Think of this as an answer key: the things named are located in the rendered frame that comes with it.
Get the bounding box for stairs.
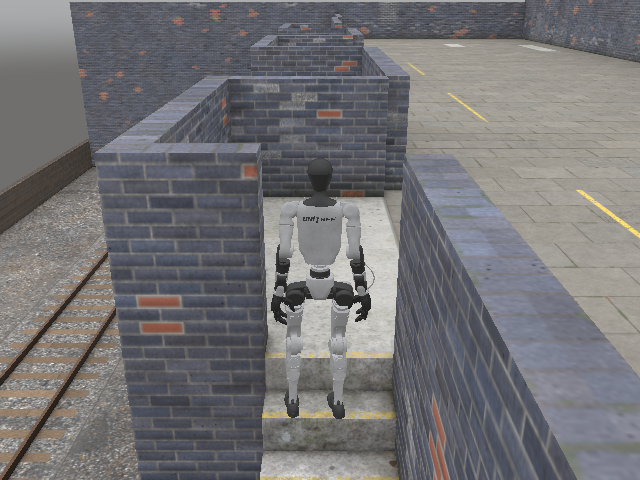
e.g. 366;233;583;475
260;358;399;480

